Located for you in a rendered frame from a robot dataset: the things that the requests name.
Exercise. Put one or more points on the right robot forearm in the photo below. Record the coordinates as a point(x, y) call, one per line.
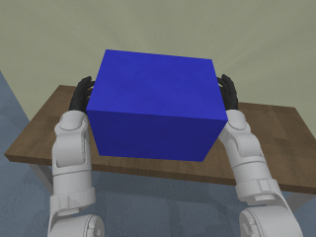
point(254, 182)

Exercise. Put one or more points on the left robot forearm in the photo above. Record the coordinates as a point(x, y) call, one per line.
point(73, 189)

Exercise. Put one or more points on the robot right hand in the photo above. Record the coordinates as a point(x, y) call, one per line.
point(228, 93)

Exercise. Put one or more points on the carton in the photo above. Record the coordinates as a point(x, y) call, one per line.
point(155, 106)

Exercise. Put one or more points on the robot left upper arm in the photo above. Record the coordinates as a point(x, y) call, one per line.
point(90, 225)

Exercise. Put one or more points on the robot left hand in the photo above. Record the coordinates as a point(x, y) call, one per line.
point(80, 100)

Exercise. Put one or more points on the table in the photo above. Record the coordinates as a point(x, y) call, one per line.
point(288, 146)

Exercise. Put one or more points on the robot right upper arm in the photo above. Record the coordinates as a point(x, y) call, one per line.
point(268, 221)

